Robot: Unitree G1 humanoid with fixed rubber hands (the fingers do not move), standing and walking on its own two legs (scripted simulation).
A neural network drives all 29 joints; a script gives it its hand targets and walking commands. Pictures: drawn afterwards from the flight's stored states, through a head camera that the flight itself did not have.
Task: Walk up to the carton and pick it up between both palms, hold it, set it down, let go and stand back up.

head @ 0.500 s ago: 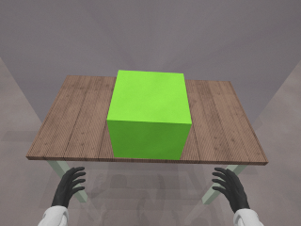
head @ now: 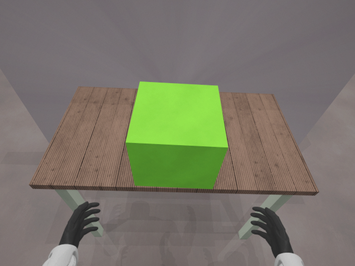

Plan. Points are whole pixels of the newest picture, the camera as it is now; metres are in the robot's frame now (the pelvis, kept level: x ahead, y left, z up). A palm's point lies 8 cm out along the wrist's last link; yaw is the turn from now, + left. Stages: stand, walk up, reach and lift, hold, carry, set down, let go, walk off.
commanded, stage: set down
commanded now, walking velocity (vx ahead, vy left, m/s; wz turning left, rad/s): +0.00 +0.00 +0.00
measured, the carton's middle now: (176, 135) +0.48 +0.00 -0.02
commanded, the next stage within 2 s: let go in 0.92 s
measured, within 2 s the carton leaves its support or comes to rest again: neither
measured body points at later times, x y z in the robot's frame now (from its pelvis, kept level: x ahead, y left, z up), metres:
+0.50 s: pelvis +0.00 +0.00 +0.00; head +0.03 +0.01 +0.45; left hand +0.20 +0.23 -0.07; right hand +0.18 -0.23 -0.07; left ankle +0.01 +0.13 -0.74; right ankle +0.01 -0.11 -0.74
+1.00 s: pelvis +0.01 +0.00 +0.00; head +0.04 +0.01 +0.45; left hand +0.19 +0.23 -0.08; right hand +0.16 -0.24 -0.09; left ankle +0.01 +0.13 -0.74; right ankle +0.01 -0.11 -0.74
